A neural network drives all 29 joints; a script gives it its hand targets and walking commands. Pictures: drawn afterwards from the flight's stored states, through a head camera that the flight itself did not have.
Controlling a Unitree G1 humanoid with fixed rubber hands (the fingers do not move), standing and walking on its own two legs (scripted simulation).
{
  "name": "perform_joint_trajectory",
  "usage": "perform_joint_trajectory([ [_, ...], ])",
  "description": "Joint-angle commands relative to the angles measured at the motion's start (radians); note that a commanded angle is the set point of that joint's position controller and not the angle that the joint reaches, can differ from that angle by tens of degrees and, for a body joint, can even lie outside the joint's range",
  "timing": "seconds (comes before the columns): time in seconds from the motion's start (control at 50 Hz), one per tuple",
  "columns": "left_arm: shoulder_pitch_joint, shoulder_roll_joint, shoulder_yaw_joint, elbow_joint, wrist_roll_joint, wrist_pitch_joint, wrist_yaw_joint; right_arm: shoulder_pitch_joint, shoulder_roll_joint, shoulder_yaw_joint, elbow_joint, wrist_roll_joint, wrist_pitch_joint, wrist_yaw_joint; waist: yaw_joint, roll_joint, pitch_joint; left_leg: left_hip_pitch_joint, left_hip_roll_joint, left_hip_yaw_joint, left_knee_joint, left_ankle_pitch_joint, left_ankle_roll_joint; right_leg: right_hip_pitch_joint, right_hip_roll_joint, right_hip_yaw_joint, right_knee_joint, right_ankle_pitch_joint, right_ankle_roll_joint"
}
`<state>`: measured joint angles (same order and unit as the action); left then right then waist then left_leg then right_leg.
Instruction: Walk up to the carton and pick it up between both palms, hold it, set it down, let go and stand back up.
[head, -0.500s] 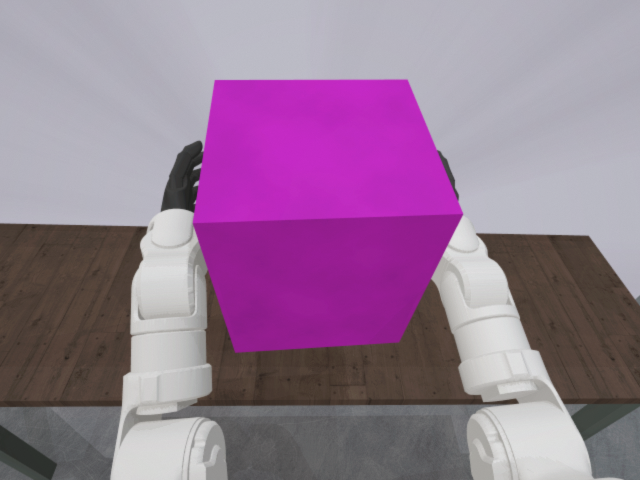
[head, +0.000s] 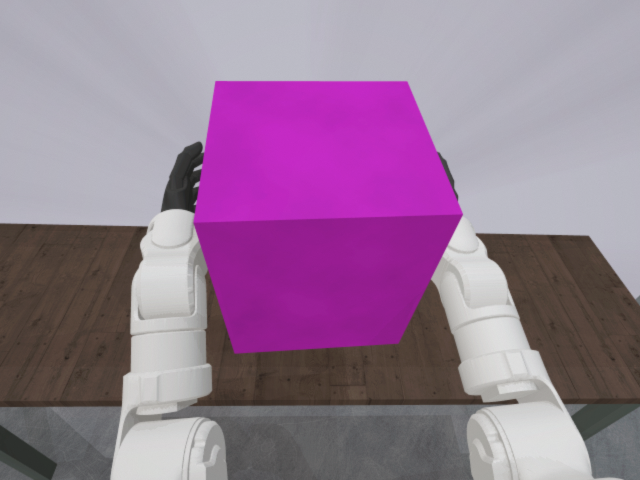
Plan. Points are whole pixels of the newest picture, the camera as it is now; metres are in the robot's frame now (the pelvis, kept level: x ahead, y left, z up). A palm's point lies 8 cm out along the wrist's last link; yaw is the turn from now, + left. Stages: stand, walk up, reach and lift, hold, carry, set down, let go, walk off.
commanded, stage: hold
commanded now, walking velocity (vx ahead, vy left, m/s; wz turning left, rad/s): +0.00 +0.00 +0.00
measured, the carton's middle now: (315, 225) +0.35 +0.01 +0.16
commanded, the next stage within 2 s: set down in 0.52 s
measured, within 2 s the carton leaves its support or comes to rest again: neither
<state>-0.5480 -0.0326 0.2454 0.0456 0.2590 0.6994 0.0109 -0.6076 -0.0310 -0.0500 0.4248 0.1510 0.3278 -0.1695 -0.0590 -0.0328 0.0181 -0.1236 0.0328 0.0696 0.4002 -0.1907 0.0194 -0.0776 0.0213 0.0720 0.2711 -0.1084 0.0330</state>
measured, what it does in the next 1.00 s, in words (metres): stands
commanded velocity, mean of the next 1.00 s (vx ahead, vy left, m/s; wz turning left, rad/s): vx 0.00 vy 0.00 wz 0.00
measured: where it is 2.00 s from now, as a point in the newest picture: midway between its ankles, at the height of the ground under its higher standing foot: outside the picture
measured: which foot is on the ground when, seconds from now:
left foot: down 0.00-1.00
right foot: down 0.00-1.00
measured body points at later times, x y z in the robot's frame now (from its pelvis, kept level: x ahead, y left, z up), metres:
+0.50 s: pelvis +0.00 +0.00 +0.00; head -0.03 +0.03 +0.45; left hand +0.37 +0.16 +0.18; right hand +0.38 -0.14 +0.17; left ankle +0.02 +0.10 -0.75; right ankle +0.03 -0.14 -0.75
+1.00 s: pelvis +0.00 +0.00 +0.00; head +0.00 +0.03 +0.45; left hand +0.38 +0.16 +0.14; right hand +0.39 -0.14 +0.15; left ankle +0.02 +0.10 -0.75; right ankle +0.03 -0.14 -0.75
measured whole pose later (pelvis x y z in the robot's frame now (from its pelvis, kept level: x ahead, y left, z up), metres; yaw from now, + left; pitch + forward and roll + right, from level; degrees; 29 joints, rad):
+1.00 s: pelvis +0.00 +0.00 +0.00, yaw +0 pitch -5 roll -2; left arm -0.48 -0.06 0.29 0.14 0.30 0.49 -0.04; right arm -0.61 -0.03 -0.05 0.58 0.09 0.07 -0.11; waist -0.06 -0.04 0.06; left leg -0.12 0.03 0.07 0.40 -0.20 0.02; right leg -0.07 0.02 0.07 0.27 -0.12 0.03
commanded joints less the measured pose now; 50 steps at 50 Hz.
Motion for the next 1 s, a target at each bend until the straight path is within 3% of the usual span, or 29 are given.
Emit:
perform_joint_trajectory([
  [0.0, -0.577, -0.528, -0.527, -0.112, -0.146, -0.042, -0.158, -0.697, 0.469, 0.39, -0.334, 0.083, -0.063, 0.115, -0.058, 0.063, -0.464, 0.284, -0.048, -0.073, -0.079, 0.271, -0.058, 0.147, 0.037, -0.128, -0.019, 0.118, -0.022],
  [0.02, -0.61, -0.514, -0.525, -0.134, -0.151, -0.048, -0.154, -0.706, 0.464, 0.38, -0.32, 0.084, -0.061, 0.117, -0.056, 0.079, -0.463, 0.283, -0.047, -0.072, -0.089, 0.238, -0.059, 0.126, 0.034, -0.125, -0.024, 0.083, -0.022],
  [0.04, -0.587, -0.527, -0.498, -0.072, -0.135, -0.039, -0.154, -0.701, 0.464, 0.369, -0.274, 0.079, -0.055, 0.119, -0.058, 0.07, -0.382, 0.254, -0.042, -0.075, -0.103, 0.21, -0.057, 0.104, 0.032, -0.124, -0.03, 0.039, -0.028],
  [0.12, -0.588, -0.52, -0.507, -0.096, -0.148, -0.047, -0.161, -0.692, 0.464, 0.375, -0.306, 0.072, -0.059, 0.117, -0.061, 0.055, -0.416, 0.252, -0.052, -0.068, -0.098, 0.223, -0.06, 0.138, 0.028, -0.13, -0.024, 0.088, -0.021],
  [0.16, -0.592, -0.51, -0.476, -0.039, -0.13, -0.042, -0.16, -0.714, 0.471, 0.363, -0.281, 0.066, -0.058, 0.119, -0.041, 0.044, -0.377, 0.218, -0.05, -0.067, -0.115, 0.17, -0.043, 0.127, 0.028, -0.124, -0.029, 0.033, -0.025],
  [0.18, -0.603, -0.524, -0.483, -0.052, -0.141, -0.045, -0.16, -0.707, 0.476, 0.358, -0.277, 0.065, -0.061, 0.122, -0.051, 0.038, -0.403, 0.229, -0.046, -0.07, -0.117, 0.163, -0.042, 0.122, 0.03, -0.125, -0.031, 0.027, -0.026],
  [0.26, -0.598, -0.508, -0.498, -0.069, -0.138, -0.044, -0.158, -0.709, 0.467, 0.364, -0.278, 0.059, -0.063, 0.123, -0.056, 0.064, -0.42, 0.237, -0.05, -0.066, -0.11, 0.174, -0.047, 0.136, 0.024, -0.13, -0.028, 0.057, -0.025],
  [0.3, -0.595, -0.504, -0.487, -0.081, -0.136, -0.043, -0.162, -0.709, 0.483, 0.376, -0.292, 0.071, -0.059, 0.122, -0.044, 0.031, -0.42, 0.238, -0.049, -0.064, -0.105, 0.2, -0.036, 0.143, 0.031, -0.132, -0.025, 0.07, -0.019],
  [0.36, -0.608, -0.525, -0.501, -0.091, -0.138, -0.046, -0.156, -0.686, 0.469, 0.366, -0.263, 0.065, -0.06, 0.126, -0.058, 0.07, -0.396, 0.238, -0.044, -0.067, -0.105, 0.205, -0.052, 0.121, 0.028, -0.127, -0.024, 0.058, -0.026],
  [0.42, -0.569, -0.52, -0.49, -0.056, -0.122, -0.036, -0.159, -0.731, 0.468, 0.376, -0.309, 0.078, -0.064, 0.122, -0.041, 0.042, -0.406, 0.255, -0.048, -0.067, -0.099, 0.233, -0.042, 0.127, 0.035, -0.13, -0.028, 0.068, -0.023],
  [0.5, -0.622, -0.53, -0.533, -0.116, -0.161, -0.054, -0.154, -0.699, 0.48, 0.371, -0.307, 0.073, -0.064, 0.118, -0.069, 0.066, -0.442, 0.258, -0.047, -0.067, -0.094, 0.215, -0.061, 0.134, 0.034, -0.126, -0.021, 0.073, -0.024],
  [0.52, -0.597, -0.559, -0.533, -0.142, -0.126, -0.052, -0.142, -0.693, 0.485, 0.392, -0.272, 0.139, -0.056, 0.129, -0.026, 0.082, -0.377, 0.265, -0.059, -0.067, -0.083, 0.256, -0.046, 0.056, 0.053, -0.142, -0.029, 0.015, -0.035],
  [0.54, -0.6, -0.568, -0.536, -0.113, -0.13, -0.056, -0.15, -0.703, 0.477, 0.384, -0.297, 0.123, -0.06, 0.132, -0.034, 0.071, -0.389, 0.269, -0.049, -0.08, -0.082, 0.244, -0.05, 0.06, 0.055, -0.149, -0.025, 0.003, -0.04],
  [0.58, -0.605, -0.558, -0.49, -0.036, -0.109, -0.07, -0.154, -0.717, 0.478, 0.365, -0.246, 0.099, -0.067, 0.137, -0.015, 0.059, -0.363, 0.252, -0.053, -0.064, -0.098, 0.202, -0.04, 0.047, 0.05, -0.144, -0.034, -0.011, -0.039],
  [0.6, -0.621, -0.557, -0.519, -0.091, -0.124, -0.085, -0.153, -0.694, 0.477, 0.361, -0.27, 0.091, -0.081, 0.137, -0.031, 0.081, -0.412, 0.258, -0.058, -0.07, -0.08, 0.234, -0.047, 0.052, 0.05, -0.143, -0.027, 0.019, -0.043],
  [0.64, -0.596, -0.557, -0.511, -0.055, -0.111, -0.096, -0.154, -0.703, 0.471, 0.366, -0.274, 0.073, -0.1, 0.141, -0.031, 0.067, -0.396, 0.277, -0.049, -0.072, -0.084, 0.222, -0.049, 0.062, 0.051, -0.154, -0.023, 0.008, -0.042],
  [0.68, -0.606, -0.55, -0.495, -0.064, -0.109, -0.129, -0.154, -0.729, 0.469, 0.353, -0.302, 0.053, -0.148, 0.151, -0.018, 0.076, -0.456, 0.307, -0.049, -0.068, -0.073, 0.241, -0.055, 0.054, 0.046, -0.161, -0.021, 0.022, -0.043],
  [0.7, -0.57, -0.524, -0.452, -0.006, -0.092, -0.144, -0.155, -0.723, 0.459, 0.34, -0.285, 0.025, -0.169, 0.154, -0.004, 0.059, -0.429, 0.28, -0.053, -0.058, -0.083, 0.215, -0.047, 0.079, 0.037, -0.156, -0.031, 0.033, -0.042],
  [0.72, -0.544, -0.524, -0.445, 0.027, -0.086, -0.163, -0.156, -0.724, 0.458, 0.308, -0.283, 0.01, -0.19, 0.156, -0.01, 0.068, -0.413, 0.268, -0.051, -0.054, -0.099, 0.187, -0.056, 0.085, 0.038, -0.165, -0.035, 0.018, -0.044],
  [0.74, -0.506, -0.521, -0.418, 0.035, -0.068, -0.177, -0.159, -0.717, 0.466, 0.307, -0.277, -0.008, -0.216, 0.163, 0.009, 0.065, -0.418, 0.269, -0.053, -0.047, -0.099, 0.167, -0.052, 0.089, 0.032, -0.166, -0.037, 0.006, -0.043],
  [0.76, -0.486, -0.514, -0.41, 0.028, -0.06, -0.199, -0.161, -0.642, 0.458, 0.278, -0.225, -0.036, -0.239, 0.169, 0.005, 0.068, -0.404, 0.281, -0.049, -0.042, -0.104, 0.156, -0.05, 0.096, 0.028, -0.166, -0.036, 0.01, -0.046],
  [0.8, -0.386, -0.46, -0.327, 0.131, -0.008, -0.217, -0.183, -0.584, 0.424, 0.231, -0.149, -0.09, -0.264, 0.169, 0.016, 0.013, -0.287, 0.239, -0.051, -0.02, -0.142, 0.072, -0.031, 0.111, 0.023, -0.172, -0.05, -0.041, -0.035],
  [0.82, -0.359, -0.444, -0.318, 0.172, 0.003, -0.222, -0.198, -0.559, 0.411, 0.203, -0.133, -0.115, -0.275, 0.17, 0.006, 0.003, -0.274, 0.222, -0.053, -0.014, -0.153, 0.034, -0.021, 0.121, 0.014, -0.173, -0.059, -0.067, -0.033],
  [0.88, -0.352, -0.416, -0.273, 0.171, 0.027, -0.242, -0.21, -0.539, 0.38, 0.2, -0.081, -0.111, -0.31, 0.185, 0.02, -0.001, -0.221, 0.203, -0.042, -0.008, -0.167, 0.016, -0.018, 0.125, 0.023, -0.187, -0.054, -0.102, -0.034],
  [0.9, -0.401, -0.429, -0.297, 0.143, 0.013, -0.263, -0.205, -0.529, 0.382, 0.185, -0.065, -0.12, -0.334, 0.19, 0.006, 0.023, -0.238, 0.194, -0.038, -0.008, -0.173, 0.017, -0.025, 0.132, 0.026, -0.194, -0.046, -0.091, -0.035],
  [0.92, -0.427, -0.448, -0.337, 0.122, -0.014, -0.287, -0.195, -0.553, 0.395, 0.202, -0.089, -0.111, -0.356, 0.194, 0.016, 0.049, -0.28, 0.213, -0.037, -0.009, -0.164, 0.036, -0.036, 0.122, 0.028, -0.192, -0.042, -0.082, -0.04],
  [0.96, -0.508, -0.498, -0.429, 0.033, -0.071, -0.339, -0.167, -0.564, 0.426, 0.217, -0.109, -0.114, -0.406, 0.196, -0.007, 0.066, -0.369, 0.284, -0.037, -0.012, -0.13, 0.131, -0.058, 0.1, 0.033, -0.202, -0.03, -0.032, -0.039],
  [0.98, -0.513, -0.508, -0.476, 0.02, -0.092, -0.362, -0.146, -0.578, 0.441, 0.263, -0.131, -0.088, -0.421, 0.193, 0.003, 0.089, -0.417, 0.301, -0.044, -0.018, -0.101, 0.199, -0.073, 0.105, 0.037, -0.197, -0.022, 0.018, -0.042],
])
